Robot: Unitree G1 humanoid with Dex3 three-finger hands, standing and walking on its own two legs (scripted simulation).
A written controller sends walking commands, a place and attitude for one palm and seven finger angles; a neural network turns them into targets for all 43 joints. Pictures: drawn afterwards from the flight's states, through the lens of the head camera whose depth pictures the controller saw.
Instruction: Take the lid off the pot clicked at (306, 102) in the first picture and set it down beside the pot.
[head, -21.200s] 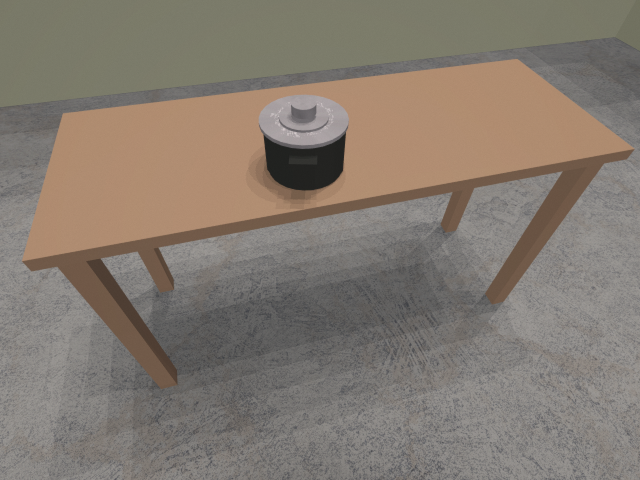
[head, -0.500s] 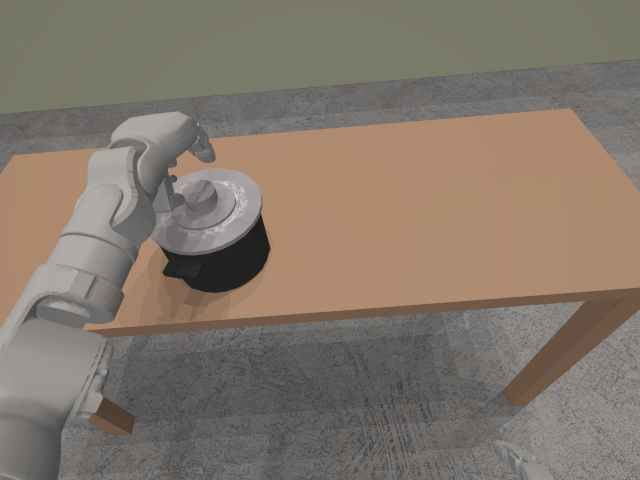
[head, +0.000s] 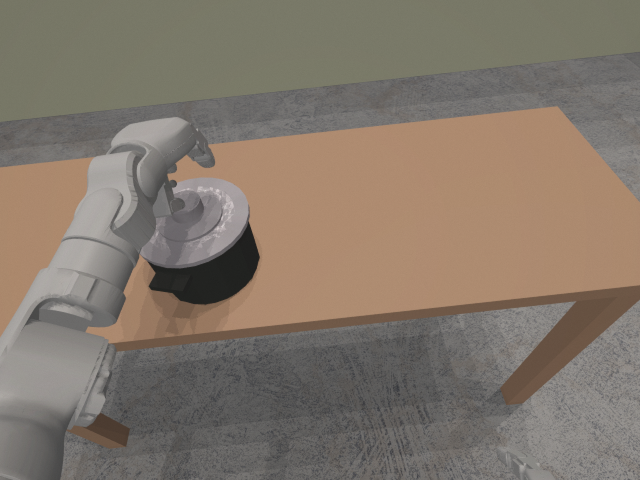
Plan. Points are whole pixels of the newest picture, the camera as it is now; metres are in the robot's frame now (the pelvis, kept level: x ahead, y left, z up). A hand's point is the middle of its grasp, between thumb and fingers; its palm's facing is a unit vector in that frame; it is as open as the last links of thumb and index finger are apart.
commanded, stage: move the open hand above the knob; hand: left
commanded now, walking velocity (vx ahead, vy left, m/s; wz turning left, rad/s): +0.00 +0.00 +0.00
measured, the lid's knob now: (185, 206) +0.47 +0.20 +0.08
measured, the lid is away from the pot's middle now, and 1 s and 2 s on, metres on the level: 0.00 0.00 0.00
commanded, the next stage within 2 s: lower the open fingers around the knob in 0.40 s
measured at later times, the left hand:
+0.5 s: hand (164, 188) +0.43 +0.19 +0.15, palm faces -0.27 -0.06 -0.96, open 10.1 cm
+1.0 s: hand (169, 204) +0.44 +0.20 +0.11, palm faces -0.33 -0.09 -0.94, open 10.1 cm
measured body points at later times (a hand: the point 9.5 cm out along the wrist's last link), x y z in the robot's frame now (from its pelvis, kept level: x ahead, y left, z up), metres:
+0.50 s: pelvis -0.01 +0.00 +0.00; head +0.02 -0.04 +0.45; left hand +0.44 +0.19 +0.21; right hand +0.13 -0.25 -0.13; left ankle +0.06 +0.12 -0.73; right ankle -0.08 -0.12 -0.73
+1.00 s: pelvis -0.01 +0.01 +0.00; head +0.03 -0.02 +0.45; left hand +0.46 +0.20 +0.17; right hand +0.09 -0.26 -0.13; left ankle +0.06 +0.12 -0.73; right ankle -0.08 -0.12 -0.73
